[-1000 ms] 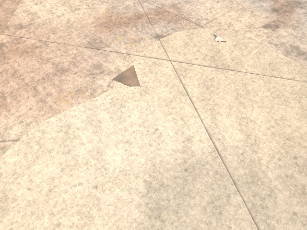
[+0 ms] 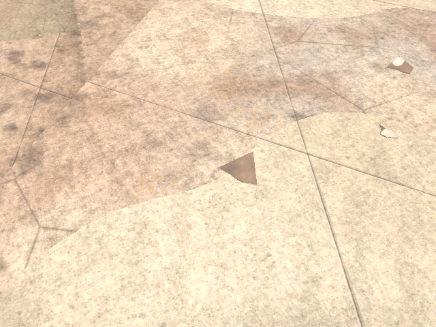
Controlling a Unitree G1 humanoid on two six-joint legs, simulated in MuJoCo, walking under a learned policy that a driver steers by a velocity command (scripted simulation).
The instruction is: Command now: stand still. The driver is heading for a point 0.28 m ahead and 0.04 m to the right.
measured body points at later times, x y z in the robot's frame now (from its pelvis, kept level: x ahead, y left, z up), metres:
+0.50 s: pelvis +0.01 +0.01 -0.01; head +0.02 +0.01 +0.44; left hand +0.03 +0.25 -0.16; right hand +0.01 -0.23 -0.16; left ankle -0.03 +0.11 -0.74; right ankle +0.05 -0.10 -0.74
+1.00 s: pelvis +0.01 -0.03 +0.00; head +0.04 -0.05 +0.45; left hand +0.15 +0.22 -0.13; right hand +0.04 -0.30 -0.15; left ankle +0.05 +0.12 -0.69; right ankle +0.03 -0.09 -0.74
